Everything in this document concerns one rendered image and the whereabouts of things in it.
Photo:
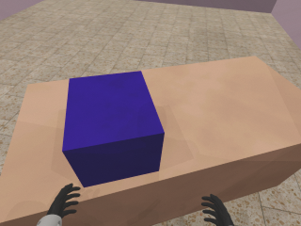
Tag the robot left forearm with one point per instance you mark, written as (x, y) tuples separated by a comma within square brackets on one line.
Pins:
[(50, 220)]

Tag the right robot hand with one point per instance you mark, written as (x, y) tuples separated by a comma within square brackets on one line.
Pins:
[(220, 211)]

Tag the pedestal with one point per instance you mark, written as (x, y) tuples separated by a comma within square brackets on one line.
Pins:
[(232, 128)]

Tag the left robot hand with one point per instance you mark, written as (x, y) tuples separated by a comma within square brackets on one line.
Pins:
[(60, 202)]

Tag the carton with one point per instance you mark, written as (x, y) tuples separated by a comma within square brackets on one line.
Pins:
[(112, 130)]

